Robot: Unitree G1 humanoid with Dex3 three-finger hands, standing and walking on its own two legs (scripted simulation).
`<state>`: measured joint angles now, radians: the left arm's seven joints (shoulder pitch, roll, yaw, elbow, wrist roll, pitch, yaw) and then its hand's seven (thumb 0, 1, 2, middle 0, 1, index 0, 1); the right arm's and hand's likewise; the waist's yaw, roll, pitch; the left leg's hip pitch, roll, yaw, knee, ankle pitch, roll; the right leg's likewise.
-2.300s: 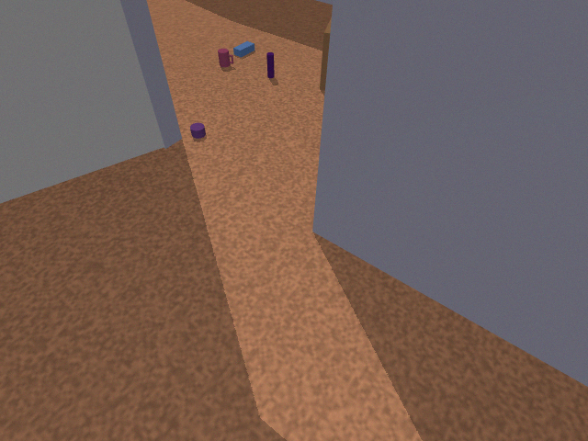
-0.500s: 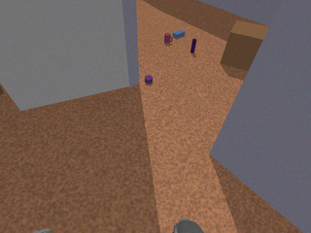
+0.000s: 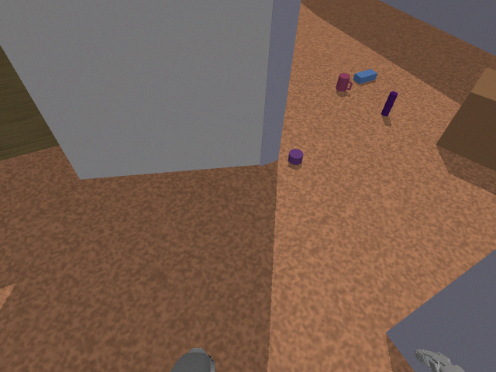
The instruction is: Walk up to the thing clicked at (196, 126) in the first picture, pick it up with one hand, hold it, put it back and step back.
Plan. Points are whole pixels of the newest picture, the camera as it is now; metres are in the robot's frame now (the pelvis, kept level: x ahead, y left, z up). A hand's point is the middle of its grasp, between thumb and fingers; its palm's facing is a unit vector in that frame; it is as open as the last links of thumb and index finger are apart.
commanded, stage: walk up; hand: right
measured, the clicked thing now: (295, 156) +1.34 -0.22 -0.74
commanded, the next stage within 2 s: none
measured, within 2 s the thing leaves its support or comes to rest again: neither
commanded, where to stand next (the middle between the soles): +0.95 -0.02 m, yaw +0 degrees
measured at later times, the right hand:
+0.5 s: hand (392, 315) +0.27 -0.26 -0.14, palm faces +0.00 +0.92 -0.38, open 7.4 cm
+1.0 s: hand (367, 203) +0.55 -0.27 -0.13, palm faces -0.09 +0.93 -0.37, open 7.4 cm
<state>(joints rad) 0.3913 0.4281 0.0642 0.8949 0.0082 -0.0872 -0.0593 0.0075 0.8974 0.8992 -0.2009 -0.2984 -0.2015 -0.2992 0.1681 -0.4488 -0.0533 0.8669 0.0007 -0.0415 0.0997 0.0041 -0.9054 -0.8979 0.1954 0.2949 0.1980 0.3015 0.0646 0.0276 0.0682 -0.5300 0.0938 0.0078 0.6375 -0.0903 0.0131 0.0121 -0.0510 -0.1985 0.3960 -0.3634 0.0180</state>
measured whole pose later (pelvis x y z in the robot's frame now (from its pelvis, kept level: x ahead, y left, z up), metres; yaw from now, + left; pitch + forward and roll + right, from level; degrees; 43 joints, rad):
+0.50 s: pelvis +0.24 +0.02 +0.00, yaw +0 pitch -2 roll +2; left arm 0.23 0.43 0.07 0.87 0.02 -0.04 -0.09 0.01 0.90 0.90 -0.20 -0.30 -0.20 -0.30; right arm 0.34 -0.41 -0.05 0.88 -0.01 -0.09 0.04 0.01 -0.90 -0.90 0.20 0.30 0.21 0.30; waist -0.04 -0.05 0.07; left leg -0.06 -0.02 0.07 0.45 -0.35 0.02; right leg -0.50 -0.11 0.00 0.65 -0.12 -0.01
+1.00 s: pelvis +0.45 +0.00 +0.00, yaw +2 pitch -3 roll -2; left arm 0.38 0.41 0.05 0.87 0.00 -0.07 -0.06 0.01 0.90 0.90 -0.20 -0.30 -0.20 -0.30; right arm 0.24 -0.41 -0.05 0.91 -0.01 -0.04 0.08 0.01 -0.90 -0.90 0.20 0.30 0.20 0.30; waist 0.04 0.02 0.08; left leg -0.46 0.10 0.03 0.62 -0.13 0.01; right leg -0.04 -0.01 -0.11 0.44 -0.35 0.00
